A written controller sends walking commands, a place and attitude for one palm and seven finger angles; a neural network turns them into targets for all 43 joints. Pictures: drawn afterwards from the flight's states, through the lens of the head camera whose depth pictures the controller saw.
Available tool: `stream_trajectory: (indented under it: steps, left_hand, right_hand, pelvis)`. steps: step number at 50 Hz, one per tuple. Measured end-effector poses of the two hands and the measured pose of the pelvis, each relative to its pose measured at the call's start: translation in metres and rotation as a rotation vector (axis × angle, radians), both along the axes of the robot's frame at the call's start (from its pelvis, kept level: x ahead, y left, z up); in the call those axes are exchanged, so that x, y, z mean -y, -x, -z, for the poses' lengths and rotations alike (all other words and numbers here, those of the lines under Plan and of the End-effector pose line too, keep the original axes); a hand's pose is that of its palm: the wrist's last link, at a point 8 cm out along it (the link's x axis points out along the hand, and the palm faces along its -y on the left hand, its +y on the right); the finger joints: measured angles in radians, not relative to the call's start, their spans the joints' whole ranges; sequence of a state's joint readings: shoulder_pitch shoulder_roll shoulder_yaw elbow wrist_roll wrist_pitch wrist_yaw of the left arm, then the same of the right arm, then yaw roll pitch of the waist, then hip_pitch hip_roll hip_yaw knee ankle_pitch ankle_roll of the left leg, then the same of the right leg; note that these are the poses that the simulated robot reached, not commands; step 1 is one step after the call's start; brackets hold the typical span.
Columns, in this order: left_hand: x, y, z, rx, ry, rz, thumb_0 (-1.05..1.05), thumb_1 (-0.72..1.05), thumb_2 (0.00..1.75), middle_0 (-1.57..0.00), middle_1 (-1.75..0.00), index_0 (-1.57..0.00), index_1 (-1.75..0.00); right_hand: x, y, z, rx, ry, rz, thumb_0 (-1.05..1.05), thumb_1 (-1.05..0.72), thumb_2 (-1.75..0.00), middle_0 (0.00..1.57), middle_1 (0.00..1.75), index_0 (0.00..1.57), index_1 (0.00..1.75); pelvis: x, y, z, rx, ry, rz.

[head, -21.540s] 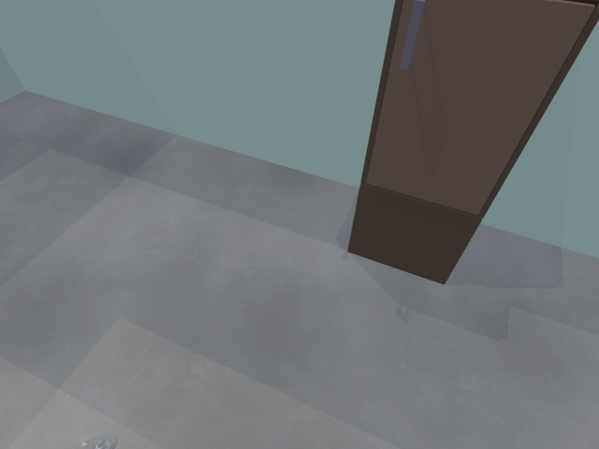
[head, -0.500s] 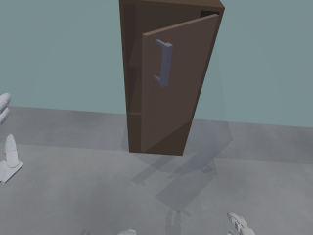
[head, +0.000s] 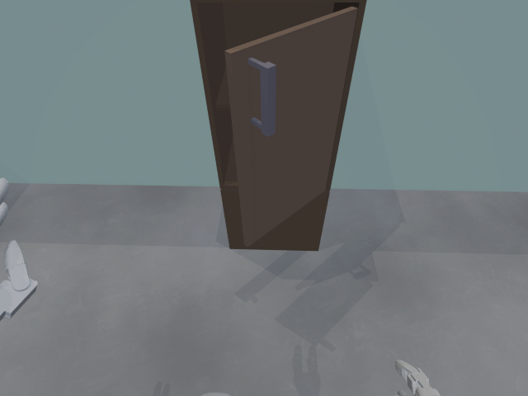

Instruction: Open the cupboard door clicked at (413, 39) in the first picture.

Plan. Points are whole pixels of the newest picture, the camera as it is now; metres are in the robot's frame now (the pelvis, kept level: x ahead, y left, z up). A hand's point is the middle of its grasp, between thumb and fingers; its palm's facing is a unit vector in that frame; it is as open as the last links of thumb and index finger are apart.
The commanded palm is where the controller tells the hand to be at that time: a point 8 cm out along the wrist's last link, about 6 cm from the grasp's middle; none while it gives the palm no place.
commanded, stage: stop stepping back and stand still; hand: left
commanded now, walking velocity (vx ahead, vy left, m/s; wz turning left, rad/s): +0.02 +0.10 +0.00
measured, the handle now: (261, 98) +0.62 +0.06 +0.16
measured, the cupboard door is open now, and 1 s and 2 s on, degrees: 44 44 44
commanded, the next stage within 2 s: let the arm hang, fingers relaxed in 0.78 s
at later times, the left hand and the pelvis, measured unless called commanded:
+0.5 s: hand (30, 273) +0.21 +0.29 +0.16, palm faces +0.37 -0.78 -0.51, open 7.4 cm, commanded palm +0.15 +0.33 +0.18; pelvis +0.01 +0.03 +0.00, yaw +0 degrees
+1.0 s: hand (61, 338) +0.19 +0.32 +0.00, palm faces +0.16 -0.85 -0.50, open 7.4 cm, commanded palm none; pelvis -0.02 +0.05 +0.00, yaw +3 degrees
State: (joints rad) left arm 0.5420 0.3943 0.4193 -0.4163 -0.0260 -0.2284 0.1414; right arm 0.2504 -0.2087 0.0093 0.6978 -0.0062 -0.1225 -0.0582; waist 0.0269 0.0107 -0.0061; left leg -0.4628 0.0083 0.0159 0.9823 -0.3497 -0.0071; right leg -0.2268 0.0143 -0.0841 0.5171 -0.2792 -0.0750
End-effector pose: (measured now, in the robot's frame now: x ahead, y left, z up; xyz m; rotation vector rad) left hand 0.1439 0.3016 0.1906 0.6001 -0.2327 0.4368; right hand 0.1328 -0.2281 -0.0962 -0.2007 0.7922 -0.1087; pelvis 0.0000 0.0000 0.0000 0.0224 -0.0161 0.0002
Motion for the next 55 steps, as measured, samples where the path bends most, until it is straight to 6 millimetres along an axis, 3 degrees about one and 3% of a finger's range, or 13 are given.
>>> stream_trajectory:
  steps: [5, 10, 18, 30, 44, 46, 48, 50, 53, 55]
  left_hand:
    - [0.001, -0.013, 0.009, -0.008, 0.072, -0.030, 0.01, 0.88, 0.90, -0.21, -0.30, -0.21, -0.30]
    - [0.004, -0.028, 0.007, 0.015, 0.050, 0.049, 0.01, 0.88, 0.90, -0.21, -0.30, -0.21, -0.30]
    - [-0.013, -0.037, 0.006, -0.056, -0.010, 0.086, 0.01, 0.88, 0.90, -0.21, -0.31, -0.21, -0.30]
    - [-0.033, -0.014, 0.014, -0.074, 0.053, 0.034, 0.01, 0.88, 0.90, -0.21, -0.31, -0.21, -0.30]
    - [-0.041, -0.009, 0.017, -0.067, 0.075, 0.043, 0.01, 0.89, 0.90, -0.21, -0.30, -0.21, -0.30]
    - [-0.046, -0.016, 0.042, -0.159, 0.074, 0.057, 0.01, 0.89, 0.90, -0.21, -0.30, -0.21, -0.30]
    - [-0.055, -0.024, 0.095, -0.377, 0.147, 0.023, 0.00, 0.89, 0.90, -0.20, -0.30, -0.20, -0.30]
    - [-0.057, -0.018, 0.157, -0.634, 0.237, -0.030, 0.00, 0.89, 0.90, -0.20, -0.30, -0.20, -0.30]
    - [-0.041, 0.017, 0.238, -0.977, 0.369, -0.087, 0.00, 0.90, 0.90, -0.20, -0.30, -0.20, -0.30]
    - [-0.022, 0.048, 0.278, -1.156, 0.454, -0.107, 0.01, 0.90, 0.90, -0.20, -0.30, -0.20, -0.30]
  right_hand:
    - [0.010, -0.012, -0.011, 0.016, 0.040, -0.002, 0.01, -0.90, -0.90, 0.20, 0.30, 0.20, 0.30]
    - [0.013, -0.034, -0.018, 0.072, 0.079, 0.015, 0.01, -0.90, -0.90, 0.20, 0.30, 0.20, 0.30]
    - [-0.011, -0.053, -0.030, 0.122, 0.036, 0.024, 0.01, -0.90, -0.90, 0.20, 0.30, 0.20, 0.30]
    - [-0.046, -0.033, -0.022, 0.062, 0.014, -0.033, 0.01, -0.90, -0.90, 0.20, 0.30, 0.20, 0.30]
    - [-0.044, -0.018, -0.028, 0.070, 0.046, -0.012, 0.01, -0.90, -0.90, 0.20, 0.30, 0.20, 0.30]
    - [-0.040, -0.019, -0.019, 0.054, 0.031, -0.050, 0.01, -0.90, -0.90, 0.20, 0.30, 0.20, 0.30]
    - [-0.033, -0.017, -0.002, -0.014, 0.026, -0.077, 0.01, -0.90, -0.90, 0.20, 0.30, 0.20, 0.30]
    - [-0.026, -0.011, 0.012, -0.077, 0.027, -0.077, 0.01, -0.90, -0.90, 0.20, 0.30, 0.20, 0.30]
    - [-0.014, 0.006, 0.023, -0.159, 0.032, -0.048, 0.01, -0.90, -0.90, 0.20, 0.30, 0.20, 0.30]
    - [-0.007, 0.022, 0.025, -0.224, 0.046, -0.027, 0.01, -0.90, -0.90, 0.20, 0.30, 0.20, 0.30]
  pelvis:
    - [0.000, -0.007, -0.007, -0.004, -0.019, -0.011]
    - [-0.009, -0.015, 0.001, -0.001, 0.021, -0.015]
    - [-0.021, -0.015, -0.001, -0.006, 0.021, 0.008]
    - [-0.035, -0.005, -0.005, -0.012, 0.034, -0.006]
    - [-0.044, 0.004, -0.006, -0.007, 0.042, -0.007]
    - [-0.047, 0.007, -0.003, -0.025, 0.043, -0.026]
    - [-0.049, 0.011, 0.001, -0.036, 0.037, -0.039]
    - [-0.050, 0.015, 0.005, -0.035, 0.027, -0.047]
    - [-0.047, 0.018, 0.006, -0.024, 0.022, -0.044]
    - [-0.044, 0.018, 0.006, -0.016, 0.022, -0.045]
